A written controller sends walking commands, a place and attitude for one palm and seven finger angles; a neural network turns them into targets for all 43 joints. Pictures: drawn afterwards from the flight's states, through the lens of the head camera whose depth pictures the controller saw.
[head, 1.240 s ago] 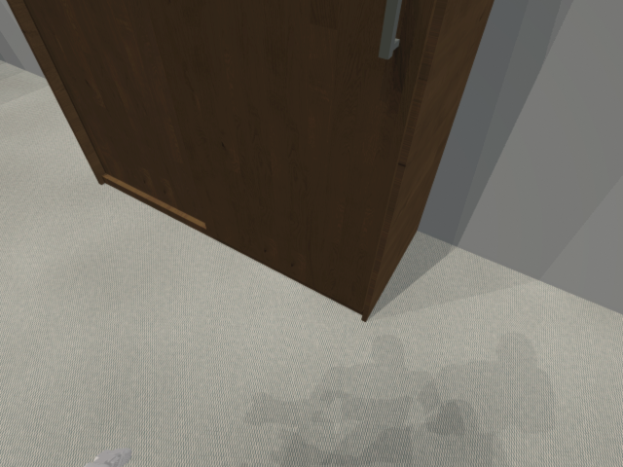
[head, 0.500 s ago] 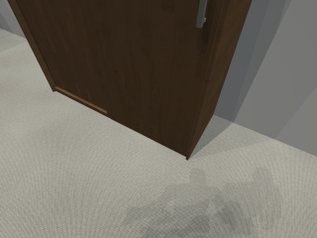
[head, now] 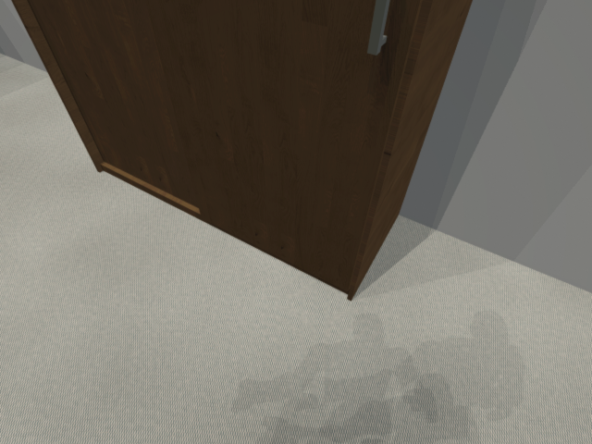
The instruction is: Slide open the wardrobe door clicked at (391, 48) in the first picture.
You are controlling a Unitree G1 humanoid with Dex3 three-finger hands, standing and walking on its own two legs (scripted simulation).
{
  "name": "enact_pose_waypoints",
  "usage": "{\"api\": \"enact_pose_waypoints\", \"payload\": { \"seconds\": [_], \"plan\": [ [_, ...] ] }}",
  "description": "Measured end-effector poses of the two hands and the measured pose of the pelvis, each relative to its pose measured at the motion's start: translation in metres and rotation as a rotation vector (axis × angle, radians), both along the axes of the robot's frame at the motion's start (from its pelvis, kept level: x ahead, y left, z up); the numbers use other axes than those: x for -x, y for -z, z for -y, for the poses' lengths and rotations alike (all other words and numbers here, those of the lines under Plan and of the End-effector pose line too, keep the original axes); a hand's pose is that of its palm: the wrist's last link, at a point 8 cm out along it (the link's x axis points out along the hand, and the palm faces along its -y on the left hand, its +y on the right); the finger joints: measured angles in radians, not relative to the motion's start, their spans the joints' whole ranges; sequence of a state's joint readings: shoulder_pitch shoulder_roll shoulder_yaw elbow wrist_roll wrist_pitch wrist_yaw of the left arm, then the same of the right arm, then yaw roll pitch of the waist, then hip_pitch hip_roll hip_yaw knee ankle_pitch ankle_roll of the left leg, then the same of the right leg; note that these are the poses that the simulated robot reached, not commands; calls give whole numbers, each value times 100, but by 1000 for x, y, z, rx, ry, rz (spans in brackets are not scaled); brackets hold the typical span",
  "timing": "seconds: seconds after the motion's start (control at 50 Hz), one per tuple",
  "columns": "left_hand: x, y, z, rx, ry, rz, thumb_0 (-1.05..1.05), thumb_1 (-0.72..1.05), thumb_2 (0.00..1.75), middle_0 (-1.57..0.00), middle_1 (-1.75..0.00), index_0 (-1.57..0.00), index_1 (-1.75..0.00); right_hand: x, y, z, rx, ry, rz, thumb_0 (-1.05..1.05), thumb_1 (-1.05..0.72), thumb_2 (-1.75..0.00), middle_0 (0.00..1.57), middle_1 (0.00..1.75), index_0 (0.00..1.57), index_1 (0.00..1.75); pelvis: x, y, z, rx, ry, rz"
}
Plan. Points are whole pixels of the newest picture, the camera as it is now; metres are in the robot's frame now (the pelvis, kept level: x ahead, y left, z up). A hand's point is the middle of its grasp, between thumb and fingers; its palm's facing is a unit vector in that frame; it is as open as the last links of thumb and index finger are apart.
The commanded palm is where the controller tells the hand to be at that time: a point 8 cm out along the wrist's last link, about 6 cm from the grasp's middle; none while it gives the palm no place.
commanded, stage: look at it before walking up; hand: right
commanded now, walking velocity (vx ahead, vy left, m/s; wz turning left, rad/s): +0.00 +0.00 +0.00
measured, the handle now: (385, 7) +0.78 -0.11 +0.26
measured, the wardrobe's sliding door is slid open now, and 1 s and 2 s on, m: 0.00 0.00 0.00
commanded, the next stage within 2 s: walk to a spot facing it in 0.20 s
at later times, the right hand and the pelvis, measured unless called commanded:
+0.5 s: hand out of the picture +0.07 -0.23 -0.17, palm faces -0.06 +0.95 -0.31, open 7.4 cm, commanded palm none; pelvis +0.00 +0.00 -0.01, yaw +4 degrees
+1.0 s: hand out of the picture +0.07 -0.14 -0.17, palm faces -0.27 +0.93 -0.26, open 7.4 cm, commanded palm none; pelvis -0.02 +0.04 -0.01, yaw +20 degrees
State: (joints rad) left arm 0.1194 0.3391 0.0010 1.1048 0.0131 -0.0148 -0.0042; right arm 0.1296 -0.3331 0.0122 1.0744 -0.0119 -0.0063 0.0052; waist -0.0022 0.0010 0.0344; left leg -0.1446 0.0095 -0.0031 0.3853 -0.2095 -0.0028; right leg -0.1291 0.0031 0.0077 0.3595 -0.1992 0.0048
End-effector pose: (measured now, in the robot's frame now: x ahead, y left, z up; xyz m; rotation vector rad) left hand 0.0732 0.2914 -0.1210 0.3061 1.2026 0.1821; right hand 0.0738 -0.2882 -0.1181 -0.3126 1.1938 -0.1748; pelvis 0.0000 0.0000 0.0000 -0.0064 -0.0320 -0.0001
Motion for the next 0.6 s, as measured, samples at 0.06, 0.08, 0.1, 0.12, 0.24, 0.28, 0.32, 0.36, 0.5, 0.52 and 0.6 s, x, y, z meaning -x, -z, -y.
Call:
{"api": "enact_pose_waypoints", "payload": {
  "seconds": [0.06,0.08,0.1,0.12,0.24,0.28,0.32,0.36,0.5,0.52,0.6],
  "plan": [
    [-2,0,-1,0,1,0,0,91,90,-21,-30,-21,-30,0,0,0,2,3,-4,0,-90,-90,20,30,21,30,-2,0,-1,0,0,0],
    [-3,0,-1,0,2,0,0,91,90,-21,-30,-21,-30,0,0,0,2,3,-6,0,-90,-90,20,30,21,30,-2,0,-1,0,1,0],
    [-4,0,-1,0,2,0,0,91,90,-21,-30,-21,-30,0,0,0,3,4,-7,0,-90,-90,20,30,21,30,-2,0,-1,0,1,0],
    [-4,0,-1,0,3,0,0,91,90,-21,-30,-21,-30,0,0,0,3,5,-8,0,-90,-90,20,30,21,30,-3,0,-1,0,1,0],
    [-8,-1,-2,-1,5,0,0,91,90,-21,-30,-21,-30,1,0,-1,3,8,-12,0,-90,-90,20,30,21,30,-5,-1,-3,-1,1,0],
    [-9,-1,-3,-1,5,0,0,91,90,-21,-30,-21,-30,1,0,-1,3,9,-13,0,-90,-90,20,30,21,30,-5,-1,-3,-1,1,1],
    [-9,-1,-3,-2,5,1,0,91,90,-21,-30,-21,-30,1,0,-2,3,9,-13,0,-90,-90,20,30,21,30,-6,-1,-3,-1,1,1],
    [-10,-1,-3,-4,4,3,0,91,90,-21,-30,-21,-30,0,0,-2,3,10,-13,0,-90,-90,20,30,21,30,-6,-1,-4,-1,-4,1],
    [2,7,7,16,-58,25,0,91,90,-20,-30,-20,-30,4,12,-15,-18,-13,-55,0,-90,-90,20,30,20,30,0,5,-4,1,-65,-6],
    [6,9,9,23,-71,25,0,91,90,-20,-30,-20,-30,5,15,-19,-26,-21,-64,0,-90,-90,20,30,20,30,1,7,-4,2,-75,-7],
    [29,19,19,53,-126,8,0,91,90,-21,-30,-20,-30,8,25,-33,-61,-59,-95,0,-90,-90,20,30,20,30,8,13,-4,10,-114,-16]
  ]
}}
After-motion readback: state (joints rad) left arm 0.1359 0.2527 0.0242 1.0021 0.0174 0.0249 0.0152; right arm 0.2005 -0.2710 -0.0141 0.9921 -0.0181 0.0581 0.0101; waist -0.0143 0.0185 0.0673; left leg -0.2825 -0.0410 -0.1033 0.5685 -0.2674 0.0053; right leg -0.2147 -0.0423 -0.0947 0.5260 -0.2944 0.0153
